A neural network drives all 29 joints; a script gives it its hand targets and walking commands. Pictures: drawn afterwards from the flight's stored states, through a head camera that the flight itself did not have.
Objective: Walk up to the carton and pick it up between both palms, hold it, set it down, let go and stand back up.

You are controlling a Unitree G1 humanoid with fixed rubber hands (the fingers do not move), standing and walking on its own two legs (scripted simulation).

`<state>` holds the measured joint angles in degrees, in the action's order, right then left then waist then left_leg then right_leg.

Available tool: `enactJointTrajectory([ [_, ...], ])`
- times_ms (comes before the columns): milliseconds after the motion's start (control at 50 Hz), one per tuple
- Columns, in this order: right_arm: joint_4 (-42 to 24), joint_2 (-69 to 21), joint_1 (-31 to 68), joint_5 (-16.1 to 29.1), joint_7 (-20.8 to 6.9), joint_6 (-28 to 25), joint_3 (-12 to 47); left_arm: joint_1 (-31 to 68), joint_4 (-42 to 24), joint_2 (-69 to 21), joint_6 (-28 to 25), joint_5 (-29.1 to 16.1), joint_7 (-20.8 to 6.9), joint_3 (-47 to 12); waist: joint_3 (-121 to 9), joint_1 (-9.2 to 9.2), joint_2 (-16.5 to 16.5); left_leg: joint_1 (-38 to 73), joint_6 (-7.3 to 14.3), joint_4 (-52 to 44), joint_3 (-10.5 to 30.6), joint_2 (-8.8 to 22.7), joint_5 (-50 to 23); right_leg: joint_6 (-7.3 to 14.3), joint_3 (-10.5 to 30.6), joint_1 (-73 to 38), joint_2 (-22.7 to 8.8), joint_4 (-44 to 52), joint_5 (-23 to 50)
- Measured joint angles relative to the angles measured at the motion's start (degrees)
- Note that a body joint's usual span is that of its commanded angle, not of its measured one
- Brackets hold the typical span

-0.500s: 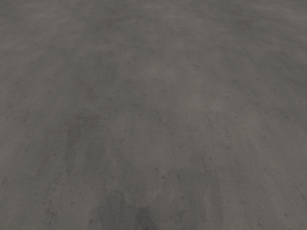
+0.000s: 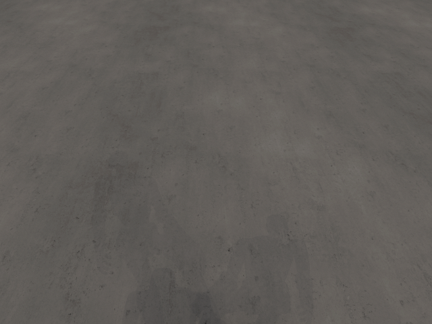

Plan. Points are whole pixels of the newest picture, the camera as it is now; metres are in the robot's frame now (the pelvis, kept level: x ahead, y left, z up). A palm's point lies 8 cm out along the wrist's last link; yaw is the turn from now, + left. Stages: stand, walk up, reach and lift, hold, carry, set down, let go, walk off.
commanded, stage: stand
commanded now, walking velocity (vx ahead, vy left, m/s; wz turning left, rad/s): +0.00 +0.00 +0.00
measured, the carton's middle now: out of the picture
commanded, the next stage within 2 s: walk up in 0.02 s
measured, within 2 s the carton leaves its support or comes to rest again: neither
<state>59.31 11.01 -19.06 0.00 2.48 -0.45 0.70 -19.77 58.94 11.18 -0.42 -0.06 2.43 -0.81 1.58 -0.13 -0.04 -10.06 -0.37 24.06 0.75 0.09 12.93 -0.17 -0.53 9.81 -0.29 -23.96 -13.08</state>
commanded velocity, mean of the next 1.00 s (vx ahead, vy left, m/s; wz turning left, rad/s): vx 0.00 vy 0.00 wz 0.00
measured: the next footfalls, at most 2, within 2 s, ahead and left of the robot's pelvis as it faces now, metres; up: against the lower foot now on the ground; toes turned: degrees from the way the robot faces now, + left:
left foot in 0.54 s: +0.01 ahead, +0.20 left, +0.00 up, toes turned -11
right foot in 1.12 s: -0.17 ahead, +0.00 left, +0.00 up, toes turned -27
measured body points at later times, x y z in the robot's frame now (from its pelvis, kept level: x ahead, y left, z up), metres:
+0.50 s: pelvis -0.04 +0.07 -0.01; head +0.00 +0.07 +0.44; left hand +0.07 +0.36 -0.13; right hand +0.07 -0.23 -0.13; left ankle -0.03 +0.20 -0.72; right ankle +0.00 -0.12 -0.74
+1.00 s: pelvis -0.11 +0.15 +0.00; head -0.07 +0.15 +0.44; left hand +0.05 +0.39 -0.14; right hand -0.09 -0.16 -0.11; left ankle -0.03 +0.20 -0.74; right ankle -0.18 +0.02 -0.69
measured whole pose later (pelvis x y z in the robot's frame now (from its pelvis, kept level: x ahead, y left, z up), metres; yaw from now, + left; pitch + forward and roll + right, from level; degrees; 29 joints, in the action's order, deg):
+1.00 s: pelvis -0.11 +0.15 +0.00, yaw -21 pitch -1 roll -2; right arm 46.7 17.0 -6.7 -2.1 1.0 2.0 -0.4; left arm -15.5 45.4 16.7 3.3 1.8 -1.5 4.3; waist 5.8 0.7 -0.7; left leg -17.7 4.7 28.6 -9.8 4.1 10.3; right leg -2.6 0.3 22.8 -0.2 -53.3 -24.1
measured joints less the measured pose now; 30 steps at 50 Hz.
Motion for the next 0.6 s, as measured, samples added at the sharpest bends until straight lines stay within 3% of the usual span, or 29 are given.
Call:
enactJointTrajectory([
  [220, 0.19, -0.05, 0.1, -0.17, -0.01, 0.21, -0.02, -0.06, 0.12, -0.19, -0.01, 0.16, 0.02, 0.2, -0.09, -0.08, -0.02, -0.31, 0.08, 0.28, -0.16, 0.03, 0.06, 0.03, 0.13, 0.31, 0.03, -0.17, -0.03],
  [260, -0.43, 1.13, 2.31, -0.92, -0.16, 1.68, -0.41, 0.3, -1.14, -0.36, -0.24, 0.88, 0.26, 1.12, 0.5, -0.62, -0.57, -4.15, 0.54, 6.14, -0.9, 0.3, 1.4, 0.3, 1.0, 2.51, 0.43, -1.72, -0.04],
  [340, -3.58, 4.1, 8.23, -1.66, -0.14, 3.57, -1.48, 1.89, -3.26, 1.03, -0.01, 2.82, 1.35, 3.14, 2.29, -1.02, -0.54, -13.77, -0.08, 29.53, 0.82, -1.76, 10.33, 0.76, 4.11, 4.84, 0.05, -1.86, 1.72],
  [380, -5.39, 5.35, 10.65, -1.45, -0.31, 3.78, -1.74, 3.26, -3.97, 2.55, 0.7, 3.35, 1.68, 3.91, 2.65, -0.66, -0.68, -15.52, -0.7, 33.09, 1.78, -1.63, 10.56, 0.12, 5.24, 5.58, -0.29, -1.57, 2.65],
  [460, -8.47, 6.5, 13.96, -1.36, -1.07, 4.3, -1.96, 6.62, -6.85, 6.44, 1.5, 3.64, 1.45, 5.07, 2.72, -0.81, 0.01, -13.71, -1.66, 26.16, 2.64, -0.55, 10.82, -2.09, 7.67, 8.46, -1.2, -3.31, 3.17],
  [520, -10.56, 6.95, 14.84, -1.05, -1.8, 3.99, -1.9, 8.56, -9.88, 9.0, 1.96, 3.17, 0.94, 5.28, 2.12, -0.8, 0.72, -9.26, -0.88, 14.33, 2.32, -0.3, 6.77, -3.03, 9.67, 12.12, -1.66, -6.72, 2.61],
  [560, -11.37, 6.56, 14.83, -1.36, -1.96, 3.3, -1.73, 9.78, -11.48, 10.27, 2.34, 2.42, 0.71, 5.41, 2.02, -0.12, 1.75, -8.87, 1.16, 11.89, 1.11, -1.23, 6.55, -1.28, 10.65, 16.12, -1.68, -14.13, -4.17],
  [600, -11.57, 5.62, 14.06, -1.92, -1.81, 3.06, -1.01, 10.37, -12.11, 10.38, 2.76, 2.15, 1.19, 5.45, 1.78, 0.45, 1.87, -9.14, 2.13, 12.19, 0.12, -1.14, 5.5, -0.32, 10.22, 20.24, 0.63, -26.54, -14.46],
])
